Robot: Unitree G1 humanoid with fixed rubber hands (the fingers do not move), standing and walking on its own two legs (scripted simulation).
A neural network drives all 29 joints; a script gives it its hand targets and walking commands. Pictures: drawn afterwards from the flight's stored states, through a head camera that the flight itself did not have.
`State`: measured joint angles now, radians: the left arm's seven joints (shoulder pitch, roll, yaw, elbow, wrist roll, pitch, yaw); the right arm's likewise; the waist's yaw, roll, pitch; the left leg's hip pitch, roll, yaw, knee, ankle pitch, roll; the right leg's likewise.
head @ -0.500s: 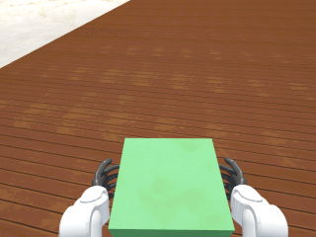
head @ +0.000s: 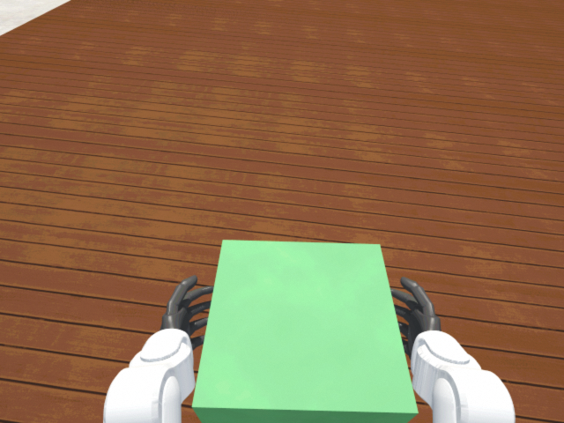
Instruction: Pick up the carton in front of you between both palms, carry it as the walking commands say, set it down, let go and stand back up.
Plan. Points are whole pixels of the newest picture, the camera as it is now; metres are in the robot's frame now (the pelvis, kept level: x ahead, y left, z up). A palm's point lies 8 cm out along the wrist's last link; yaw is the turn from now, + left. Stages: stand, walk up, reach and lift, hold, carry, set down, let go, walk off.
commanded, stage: carry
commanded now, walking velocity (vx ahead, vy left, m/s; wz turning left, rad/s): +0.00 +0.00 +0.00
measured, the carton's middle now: (297, 354) +0.25 +0.00 +0.00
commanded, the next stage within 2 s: hold in 1.86 s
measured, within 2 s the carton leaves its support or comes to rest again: neither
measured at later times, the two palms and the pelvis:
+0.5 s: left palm (201, 239) +0.38 +0.14 +0.09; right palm (400, 235) +0.40 -0.16 +0.09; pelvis +0.15 -0.02 -0.01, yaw +3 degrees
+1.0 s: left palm (201, 253) +0.37 +0.14 +0.07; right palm (396, 249) +0.39 -0.16 +0.06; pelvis +0.13 -0.02 -0.01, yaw +3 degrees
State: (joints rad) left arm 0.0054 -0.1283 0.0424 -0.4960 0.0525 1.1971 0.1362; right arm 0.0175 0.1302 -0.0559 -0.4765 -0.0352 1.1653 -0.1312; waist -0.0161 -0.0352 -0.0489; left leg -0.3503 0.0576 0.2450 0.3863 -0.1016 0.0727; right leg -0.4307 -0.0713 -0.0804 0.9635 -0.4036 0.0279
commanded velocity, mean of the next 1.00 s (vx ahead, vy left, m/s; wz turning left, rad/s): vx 0.00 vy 0.00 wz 0.00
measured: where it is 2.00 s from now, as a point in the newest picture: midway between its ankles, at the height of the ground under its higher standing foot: outside the picture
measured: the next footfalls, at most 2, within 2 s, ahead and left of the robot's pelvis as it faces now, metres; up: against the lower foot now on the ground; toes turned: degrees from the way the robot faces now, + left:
right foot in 0.18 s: +0.19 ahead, -0.13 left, +0.00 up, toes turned +15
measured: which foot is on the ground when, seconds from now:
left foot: down 0.00-1.00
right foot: up 0.00-0.16, down 0.18-1.00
